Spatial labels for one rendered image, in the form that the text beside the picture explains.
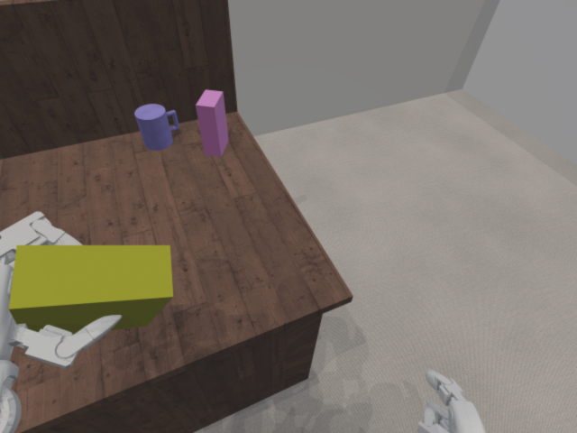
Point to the table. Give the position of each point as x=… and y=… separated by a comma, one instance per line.
x=250, y=279

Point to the left robot hand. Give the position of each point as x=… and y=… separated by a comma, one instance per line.
x=51, y=345

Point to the right robot hand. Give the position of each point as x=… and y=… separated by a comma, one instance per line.
x=462, y=416

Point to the robot left forearm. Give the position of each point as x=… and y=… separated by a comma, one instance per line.
x=10, y=405

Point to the sponge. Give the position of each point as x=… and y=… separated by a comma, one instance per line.
x=70, y=286

